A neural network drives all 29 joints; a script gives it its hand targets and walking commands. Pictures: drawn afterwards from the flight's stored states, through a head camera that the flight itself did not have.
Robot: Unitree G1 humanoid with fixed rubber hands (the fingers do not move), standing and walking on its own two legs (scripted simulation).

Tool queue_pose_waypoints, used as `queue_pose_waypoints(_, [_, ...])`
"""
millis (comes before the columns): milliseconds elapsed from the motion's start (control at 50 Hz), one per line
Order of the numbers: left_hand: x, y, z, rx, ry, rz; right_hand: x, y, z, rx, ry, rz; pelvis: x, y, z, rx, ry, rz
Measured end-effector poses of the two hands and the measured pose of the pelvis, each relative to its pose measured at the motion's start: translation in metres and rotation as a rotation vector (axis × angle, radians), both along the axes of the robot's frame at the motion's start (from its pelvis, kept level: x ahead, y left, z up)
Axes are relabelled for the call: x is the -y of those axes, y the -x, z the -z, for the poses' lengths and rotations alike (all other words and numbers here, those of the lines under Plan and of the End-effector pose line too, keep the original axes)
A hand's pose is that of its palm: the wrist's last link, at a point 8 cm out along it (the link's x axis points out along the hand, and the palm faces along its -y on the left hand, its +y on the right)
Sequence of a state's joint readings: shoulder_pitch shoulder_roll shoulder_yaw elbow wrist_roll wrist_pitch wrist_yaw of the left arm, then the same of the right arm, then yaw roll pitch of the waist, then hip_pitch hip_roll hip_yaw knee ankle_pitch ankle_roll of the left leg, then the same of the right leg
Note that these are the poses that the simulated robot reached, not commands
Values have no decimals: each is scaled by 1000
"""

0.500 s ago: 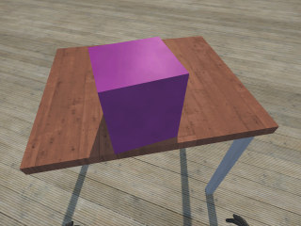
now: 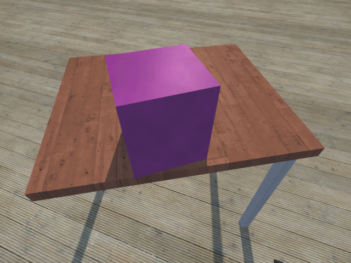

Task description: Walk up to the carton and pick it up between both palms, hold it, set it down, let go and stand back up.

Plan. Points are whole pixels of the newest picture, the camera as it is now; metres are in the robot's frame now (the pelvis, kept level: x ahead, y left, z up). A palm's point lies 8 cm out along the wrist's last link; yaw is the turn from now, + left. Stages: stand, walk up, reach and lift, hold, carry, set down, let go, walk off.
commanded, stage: walk up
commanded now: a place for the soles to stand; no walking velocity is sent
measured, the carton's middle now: (160, 111) +0.47 +0.04 +0.10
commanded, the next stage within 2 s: none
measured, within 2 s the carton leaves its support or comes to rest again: neither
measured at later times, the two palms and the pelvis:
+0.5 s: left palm out of the picture +0.12 +0.22 -0.11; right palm out of the picture +0.15 -0.31 -0.11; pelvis +0.04 -0.06 -0.02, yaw +8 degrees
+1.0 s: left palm out of the picture +0.06 +0.21 -0.11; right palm (279, 221) +0.25 -0.26 -0.09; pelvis +0.05 -0.06 +0.00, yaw +14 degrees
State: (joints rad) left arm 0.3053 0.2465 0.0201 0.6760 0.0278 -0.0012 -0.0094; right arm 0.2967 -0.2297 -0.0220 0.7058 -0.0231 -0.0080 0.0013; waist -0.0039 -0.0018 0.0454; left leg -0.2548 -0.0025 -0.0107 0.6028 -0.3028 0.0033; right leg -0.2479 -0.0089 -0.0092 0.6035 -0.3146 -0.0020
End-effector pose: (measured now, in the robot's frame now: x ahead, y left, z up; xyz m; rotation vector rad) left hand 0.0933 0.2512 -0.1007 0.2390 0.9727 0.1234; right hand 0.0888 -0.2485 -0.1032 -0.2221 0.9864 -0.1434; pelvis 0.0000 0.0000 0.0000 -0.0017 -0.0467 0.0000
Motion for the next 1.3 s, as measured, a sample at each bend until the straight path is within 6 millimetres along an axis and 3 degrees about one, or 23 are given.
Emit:
queue_pose_waypoints(120, [4, 2, 5, 9, -9, -17, 18, 17, 9, -79, 34, -9, 13, -10, 6, -4, 3, -32])
queue_pose_waypoints(180, [9, 7, 7, 5, -9, -41, 27, 15, 11, -114, 44, -24, 19, -17, 8, -9, 17, -59])
queue_pose_waypoints(320, [8, 18, 20, -89, -13, -83, 26, -24, 6, -53, 54, -78, 24, -31, 12, -11, -5, -98])
queue_pose_waypoints(480, [31, -26, 14, 11, -33, -75, 60, -52, 11, -50, 92, -104, 52, -42, 19, -10, 8, -134])
queue_pose_waypoints(560, [43, -30, 7, 57, -35, -113, 69, -75, 12, -62, 104, -136, 62, -48, 17, 0, 14, -168])
queue_pose_waypoints(720, [48, 10, 19, -40, -9, -213, 37, -133, 6, 46, 41, -243, 65, -54, 16, 18, 1, -207])
queue_pose_waypoints(860, [51, 26, 17, -65, 17, -256, 15, -159, -11, 109, -3, -294, 66, -55, 8, 15, 14, -223])
queue_pose_waypoints(1000, [44, 33, 7, -40, 10, -269, 13, -158, -15, 101, 7, -317, 63, -51, 1, 10, 19, -249])
queue_pose_waypoints(1300, [27, 64, 12, -51, -21, -308, 21, -114, 0, -30, 48, -326, 51, -40, 6, 21, 33, -309])
